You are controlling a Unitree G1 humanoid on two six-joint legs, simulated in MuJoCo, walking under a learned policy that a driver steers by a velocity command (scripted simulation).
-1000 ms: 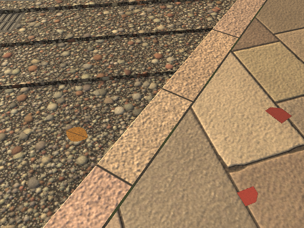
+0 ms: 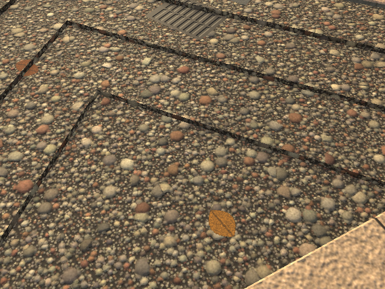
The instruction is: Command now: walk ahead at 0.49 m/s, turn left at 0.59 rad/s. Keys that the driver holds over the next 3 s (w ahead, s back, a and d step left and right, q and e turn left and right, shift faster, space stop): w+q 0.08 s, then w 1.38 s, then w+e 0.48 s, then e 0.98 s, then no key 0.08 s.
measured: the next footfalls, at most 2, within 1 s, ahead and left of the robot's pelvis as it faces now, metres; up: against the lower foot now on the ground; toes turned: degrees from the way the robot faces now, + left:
left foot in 0.28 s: +0.24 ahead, +0.16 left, +0.00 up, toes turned +8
right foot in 0.86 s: +0.64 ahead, -0.06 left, -0.13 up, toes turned +8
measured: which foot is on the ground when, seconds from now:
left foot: up 0.00-0.26, down 0.28-0.86, up 0.88-1.00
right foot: down 0.00-0.30, up 0.32-0.84, down 0.86-1.00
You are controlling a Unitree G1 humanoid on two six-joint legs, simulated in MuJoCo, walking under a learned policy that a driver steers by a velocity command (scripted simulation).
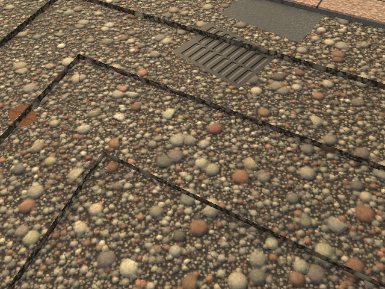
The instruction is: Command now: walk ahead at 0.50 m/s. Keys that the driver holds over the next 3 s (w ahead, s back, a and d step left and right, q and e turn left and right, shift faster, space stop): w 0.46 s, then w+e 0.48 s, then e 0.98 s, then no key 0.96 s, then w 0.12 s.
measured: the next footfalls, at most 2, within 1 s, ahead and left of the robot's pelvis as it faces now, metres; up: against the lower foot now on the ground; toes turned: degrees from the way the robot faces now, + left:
left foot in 0.38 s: +0.39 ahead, +0.13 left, +0.00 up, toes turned +0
right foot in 0.88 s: +0.66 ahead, -0.15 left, +0.02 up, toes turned -16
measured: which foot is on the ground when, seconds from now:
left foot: up 0.00-0.36, down 0.38-0.94, up 0.96-1.00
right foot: down 0.00-0.40, up 0.42-0.86, down 0.88-1.00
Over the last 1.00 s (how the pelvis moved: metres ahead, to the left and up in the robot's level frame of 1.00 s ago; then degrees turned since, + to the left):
0.56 0.01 -0.15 8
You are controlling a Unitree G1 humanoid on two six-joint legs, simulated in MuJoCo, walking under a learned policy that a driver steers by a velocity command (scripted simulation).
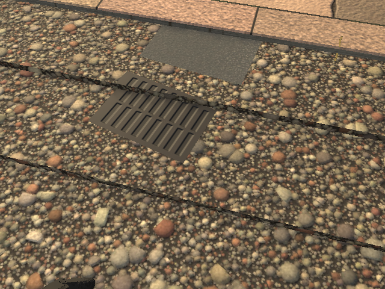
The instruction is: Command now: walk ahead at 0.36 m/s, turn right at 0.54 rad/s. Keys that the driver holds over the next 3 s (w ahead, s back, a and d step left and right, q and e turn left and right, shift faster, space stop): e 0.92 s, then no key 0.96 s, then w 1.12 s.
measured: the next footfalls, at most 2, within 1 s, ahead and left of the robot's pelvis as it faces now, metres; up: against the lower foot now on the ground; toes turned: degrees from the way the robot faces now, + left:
left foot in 0.32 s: +0.31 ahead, +0.10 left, +0.01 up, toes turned -15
right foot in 0.72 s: +0.16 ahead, -0.14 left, +0.00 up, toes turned -28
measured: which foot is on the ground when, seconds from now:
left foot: up 0.00-0.30, down 0.32-0.74, up 0.76-1.00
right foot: down 0.00-0.34, up 0.36-0.70, down 0.72-1.00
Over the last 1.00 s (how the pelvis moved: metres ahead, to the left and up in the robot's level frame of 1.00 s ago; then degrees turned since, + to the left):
0.54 -0.03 0.00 -15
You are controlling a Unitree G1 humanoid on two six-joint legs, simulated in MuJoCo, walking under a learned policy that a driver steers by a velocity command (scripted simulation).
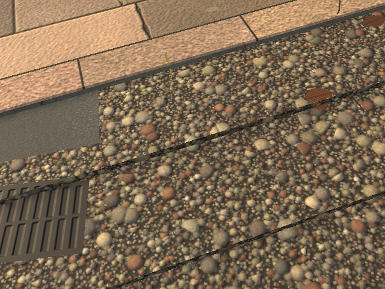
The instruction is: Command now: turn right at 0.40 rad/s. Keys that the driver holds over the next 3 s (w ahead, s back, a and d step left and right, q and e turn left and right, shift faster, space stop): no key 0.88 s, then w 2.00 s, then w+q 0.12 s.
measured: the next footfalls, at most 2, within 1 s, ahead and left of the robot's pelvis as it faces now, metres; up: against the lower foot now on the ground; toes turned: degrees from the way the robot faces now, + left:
left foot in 0.18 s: +0.02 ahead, +0.14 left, +0.00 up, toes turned -3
right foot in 0.50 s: -0.06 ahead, -0.12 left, -0.03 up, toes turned -3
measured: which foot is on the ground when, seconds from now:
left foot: up 0.00-0.16, down 0.18-0.94, up 0.96-1.00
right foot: down 0.00-0.20, up 0.22-0.48, down 0.50-1.00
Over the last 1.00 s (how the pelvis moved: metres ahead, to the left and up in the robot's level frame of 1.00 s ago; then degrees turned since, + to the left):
0.13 -0.03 0.03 -35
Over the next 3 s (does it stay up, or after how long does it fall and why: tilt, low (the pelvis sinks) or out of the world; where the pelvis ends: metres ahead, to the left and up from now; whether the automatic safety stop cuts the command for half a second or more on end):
stays up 0.94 -0.07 0.05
